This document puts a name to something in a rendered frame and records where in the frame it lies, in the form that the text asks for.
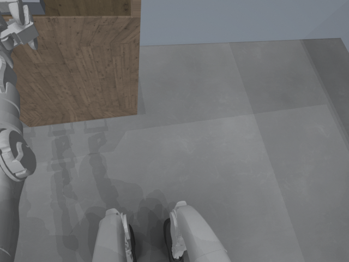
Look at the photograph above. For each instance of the right robot shin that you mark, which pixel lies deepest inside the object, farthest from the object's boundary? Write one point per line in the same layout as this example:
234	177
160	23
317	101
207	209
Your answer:
178	244

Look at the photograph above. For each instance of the robot shin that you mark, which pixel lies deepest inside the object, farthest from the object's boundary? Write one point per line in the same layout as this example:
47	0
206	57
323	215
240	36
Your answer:
178	244
128	244

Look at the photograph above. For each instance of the handle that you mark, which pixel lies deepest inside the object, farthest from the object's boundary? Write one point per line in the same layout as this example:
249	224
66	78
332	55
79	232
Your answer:
37	7

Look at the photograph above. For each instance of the drawer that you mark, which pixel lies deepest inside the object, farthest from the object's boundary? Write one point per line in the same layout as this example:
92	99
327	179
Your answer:
86	8

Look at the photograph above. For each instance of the left robot forearm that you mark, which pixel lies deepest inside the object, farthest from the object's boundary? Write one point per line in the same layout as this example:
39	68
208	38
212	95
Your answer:
9	95

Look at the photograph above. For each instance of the left robot shin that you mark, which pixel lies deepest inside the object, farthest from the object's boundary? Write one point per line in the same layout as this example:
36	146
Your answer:
128	244

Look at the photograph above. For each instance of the robot left upper arm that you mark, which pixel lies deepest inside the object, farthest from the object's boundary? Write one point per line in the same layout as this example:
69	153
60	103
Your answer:
17	161

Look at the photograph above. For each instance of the cabinet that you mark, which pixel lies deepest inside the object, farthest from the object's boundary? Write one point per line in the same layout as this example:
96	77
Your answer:
85	68

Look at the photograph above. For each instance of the robot left hand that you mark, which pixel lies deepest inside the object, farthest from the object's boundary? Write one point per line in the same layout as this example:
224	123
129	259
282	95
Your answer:
20	29

